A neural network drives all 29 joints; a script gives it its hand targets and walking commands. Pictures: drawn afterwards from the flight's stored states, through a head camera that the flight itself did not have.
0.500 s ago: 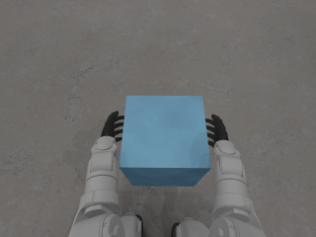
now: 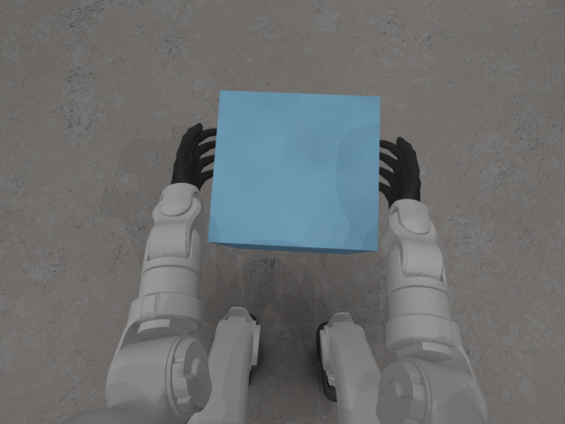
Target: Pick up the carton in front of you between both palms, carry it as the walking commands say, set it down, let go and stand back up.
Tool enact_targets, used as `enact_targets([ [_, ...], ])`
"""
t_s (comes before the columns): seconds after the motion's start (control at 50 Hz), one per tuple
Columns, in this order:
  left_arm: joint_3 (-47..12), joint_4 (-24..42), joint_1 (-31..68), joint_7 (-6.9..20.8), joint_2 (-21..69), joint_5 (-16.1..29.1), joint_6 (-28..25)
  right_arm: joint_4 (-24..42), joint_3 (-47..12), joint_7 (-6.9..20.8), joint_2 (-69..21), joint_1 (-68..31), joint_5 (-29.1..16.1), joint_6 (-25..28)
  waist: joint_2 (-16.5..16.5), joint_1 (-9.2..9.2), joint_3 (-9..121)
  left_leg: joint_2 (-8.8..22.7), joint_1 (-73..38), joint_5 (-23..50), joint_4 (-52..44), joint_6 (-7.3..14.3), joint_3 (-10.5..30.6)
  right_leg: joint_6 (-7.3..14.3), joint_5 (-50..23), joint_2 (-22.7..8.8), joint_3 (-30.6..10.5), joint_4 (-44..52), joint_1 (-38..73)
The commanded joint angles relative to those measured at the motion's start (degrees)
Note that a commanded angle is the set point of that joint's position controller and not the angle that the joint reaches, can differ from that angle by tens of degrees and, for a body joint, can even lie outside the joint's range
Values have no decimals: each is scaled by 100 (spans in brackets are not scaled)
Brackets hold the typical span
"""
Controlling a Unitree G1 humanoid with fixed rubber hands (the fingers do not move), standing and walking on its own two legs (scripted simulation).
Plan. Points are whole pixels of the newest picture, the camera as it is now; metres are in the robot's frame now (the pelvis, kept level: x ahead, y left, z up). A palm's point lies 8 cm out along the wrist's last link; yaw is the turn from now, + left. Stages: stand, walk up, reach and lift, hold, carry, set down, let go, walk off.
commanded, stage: set down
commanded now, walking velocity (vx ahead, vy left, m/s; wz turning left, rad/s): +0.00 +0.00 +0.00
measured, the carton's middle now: (295, 188) +0.44 +0.00 -0.15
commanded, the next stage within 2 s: none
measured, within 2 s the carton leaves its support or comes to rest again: rests again in 1.42 s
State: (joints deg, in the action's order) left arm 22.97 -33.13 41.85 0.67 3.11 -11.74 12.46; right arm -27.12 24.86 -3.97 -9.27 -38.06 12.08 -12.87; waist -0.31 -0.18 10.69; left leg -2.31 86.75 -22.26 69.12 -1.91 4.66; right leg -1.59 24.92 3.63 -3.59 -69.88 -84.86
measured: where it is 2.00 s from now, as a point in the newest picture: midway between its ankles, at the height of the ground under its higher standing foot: (287, 370)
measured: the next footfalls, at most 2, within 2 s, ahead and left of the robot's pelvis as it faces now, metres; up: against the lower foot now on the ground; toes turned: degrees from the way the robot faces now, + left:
none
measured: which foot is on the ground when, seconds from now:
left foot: down 0.00-1.00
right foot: down 0.00-1.00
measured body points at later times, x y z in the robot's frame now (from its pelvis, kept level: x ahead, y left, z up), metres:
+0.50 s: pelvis -0.04 +0.01 -0.14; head +0.28 +0.03 +0.17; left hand +0.49 +0.17 -0.26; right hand +0.49 -0.13 -0.25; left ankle +0.06 +0.13 -0.61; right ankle +0.05 -0.13 -0.61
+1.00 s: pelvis -0.04 +0.00 -0.23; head +0.34 +0.01 +0.01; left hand +0.53 +0.17 -0.40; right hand +0.53 -0.13 -0.40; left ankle +0.06 +0.13 -0.61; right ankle +0.05 -0.13 -0.61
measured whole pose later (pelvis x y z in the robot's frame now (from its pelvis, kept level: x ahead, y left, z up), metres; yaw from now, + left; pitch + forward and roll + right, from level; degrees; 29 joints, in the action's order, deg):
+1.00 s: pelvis -0.04 +0.00 -0.23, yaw -2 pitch +46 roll -1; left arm 18.4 -49.5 82.6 -5.1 -13.3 -4.0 14.8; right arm -46.5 18.8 -8.8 9.7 -80.6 1.8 -15.1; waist 1.1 1.9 -12.9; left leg -4.0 130.5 -31.8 116.8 -3.4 4.4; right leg -3.6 35.3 6.3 -2.4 -117.8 -128.3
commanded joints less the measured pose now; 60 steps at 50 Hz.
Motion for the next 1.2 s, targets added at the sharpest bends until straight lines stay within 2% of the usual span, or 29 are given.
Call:
enact_targets([
  [0.0,-2148,-875,3547,1041,5088,-136,354,-1011,-2600,1416,-4555,-4070,-52,-296,61,107,3825,-666,-2008,295,151,66,-656,-86,-214,588,467,163,1126],
  [0.1,-2494,-851,4126,966,5387,250,444,-871,-2688,1564,-4588,-4677,-398,-282,-211,-103,4944,-705,-2278,1157,728,-77,-600,-84,-843,652,737,-651,539],
  [0.14,-2090,-1110,3939,967,5078,21,469,-918,-2515,1572,-4441,-5258,-397,-343,2,495,4652,-698,-1990,1159,753,-1,-649,-139,-522,636,743,-822,-223],
  [0.16,-2343,-958,4472,943,5393,394,480,-1080,-2591,1597,-4276,-5177,-262,-342,113,-179,5025,-671,-1895,1188,967,-112,-576,-76,-773,678,870,-872,193],
  [0.18,-2224,-1082,4477,962,4961,114,523,-1232,-2434,1575,-4430,-5327,-339,-403,-108,343,4820,-686,-1592,768,1044,-23,-690,-117,-421,670,807,-1052,-247],
  [0.24,-2631,-609,5148,976,4876,447,430,-964,-2700,1533,-4346,-5730,-510,-392,202,3,5419,-688,-1336,1315,1465,-38,-657,-202,-979,701,872,-1371,-72],
  [0.26,-2746,-620,4945,969,4900,655,445,-738,-3005,1505,-4430,-5790,-910,-312,31,279,5923,-665,-1920,1582,1489,-27,-648,-179,-1070,696,955,-1578,-80],
  [0.28,-2877,-522,5363,971,4952,697,456,-606,-2849,1443,-4077,-6281,-678,-296,-152,-242,5899,-668,-1449,1431,1745,-102,-640,-145,-1078,666,876,-1611,-193],
  [0.3,-2786,-863,5484,939,4919,547,520,-1074,-2687,1406,-4250,-5981,-771,-328,-255,102,5660,-668,-1387,1162,1863,-76,-716,-136,-768,696,813,-1742,-568],
  [0.34,-2889,-651,6107,950,5012,832,489,-818,-2791,1370,-4188,-6342,-705,-339,-254,-383,5798,-674,-1121,885,2110,-77,-712,-65,-605,671,867,-1817,-391],
  [0.38,-2938,-137,6191,912,4765,861,491,-520,-2918,1367,-4332,-6599,-981,-409,-116,231,6801,-724,-1826,1587,2244,-55,-798,-109,-983,686,832,-2101,-295],
  [0.44,-3191,-280,6311,853,4781,1157,543,-1011,-2929,1375,-4107,-6492,-1023,-503,-331,-348,6483,-662,-1254,1478,2379,-165,-681,-33,-1244,655,979,-2363,-170],
  [0.46,-2975,-598,5997,886,4845,870,646,-810,-2826,1434,-3977,-6771,-1152,-463,-884,278,6138,-650,-1476,1223,2398,-153,-771,-15,-744,632,882,-2440,-758],
  [0.5,-2901,-519,6341,929,4628,969,607,-1320,-2683,1469,-4048,-6569,-852,-597,-176,-368,6017,-604,-1002,1106,2547,-140,-827,-7,-794,731,1005,-2364,-545],
  [0.52,-2616,-1198,5977,941,4770,736,690,-1416,-2551,1488,-4046,-6591,-1009,-514,-668,66,5596,-618,-849,988,2538,-121,-828,-25,-602,683,994,-2607,-899],
  [0.56,-2774,-625,6396,975,4469,961,557,-1300,-2676,1524,-3899,-6858,-1008,-511,-45,-96,5542,-595,-507,1131,2834,-112,-820,-38,-766,618,1064,-2687,-971],
  [0.7,-2542,-988,6533,992,4099,905,329,-1165,-2686,1453,-3666,-7338,-1126,-229,-159,296,5156,-585,-182,1312,3261,-43,-786,-154,-950,549,1008,-3306,-1370],
  [0.74,-2964,-1004,6643,915,4056,1152,286,-1048,-2863,1391,-3615,-7401,-1472,-52,-409,33,5973,-592,-962,2007,3434,-23,-720,-153,-1423,617,1190,-3521,-1297],
  [0.8,-2751,-964,7045,862,3505,1274,131,-1196,-3110,1269,-3594,-7456,-1593,-127,230,454,5440,-517,-507,1992,3760,27,-779,-200,-1316,575,938,-3717,-1301],
  [0.86,-2969,-853,7350,922,3524,1609,114,-1093,-3196,1097,-2905,-8216,-1761,31,-36,72,5862,-436,-355,1687,4076,-23,-790,-174,-1470,484,995,-3916,-709],
  [0.9,-2994,-1225,7269,904,3347,1435,151,-981,-3289,1062,-3115,-8344,-1827,100,173,482,5543,-393,-354,1783,4125,63,-797,-198,-1439,514,974,-4043,-994],
  [0.96,-2781,-1510,7348,1014,3067,1429,136,-1396,-2982,1050,-2750,-8475,-1724,26,62,288,4881,-288,638,1201,4191,-73,-961,-42,-1226,460,826,-4275,-468],
  [0.98,-2666,-1055,7535,1041,2958,1550,39,-1058,-3402,1003,-2971,-8306,-1952,23,354,681,5437,-316,232,1579,4586,43,-1104,-124,-1377,524,697,-4183,-561],
  [1.02,-2880,-1128,7626,1015,3309,1827,94,-1332,-3253,930,-2886,-8349,-1938,74,153,84,5818,-326,113,1701,4450,-45,-982,-50,-1613,566,957,-4307,-229],
  [1.04,-3009,-972,7811,1062,3201,1871,47,-1133,-3479,885,-2941,-8574,-1995,86,469,658,5899,-273,100,1930,4675,-5,-988,-110,-1861,459,755,-4398,-74],
  [1.06,-2874,-912,7622,1100,3516,2010,54,-1081,-3421,873,-2975,-8646,-1975,76,566,147,6036,-368,235,2049,4626,-13,-916,-19,-2207,497,826,-4538,222],
  [1.08,-2913,-992,7572,1109,2962,1868,59,-987,-3594,855,-3033,-8374,-2202,126,434,615,5992,-288,52,2258,4773,65,-1009,-41,-2298,485,765,-4612,-127],
  [1.1,-3008,-816,7653,1144,3404,2003,85,-996,-3472,891,-3147,-8688,-2217,142,419,272,6034,-327,187,2250,4643,12,-970,-16,-2522,583,811,-4636,393],
  [1.18,-2707,-1051,7236,1224,3219,1805,46,-1272,-3396,922,-3202,-8287,-2088,135,390,771,5164,-352,508,2135,4761,17,-1044,-50,-2078,571,749,-4614,-492],
])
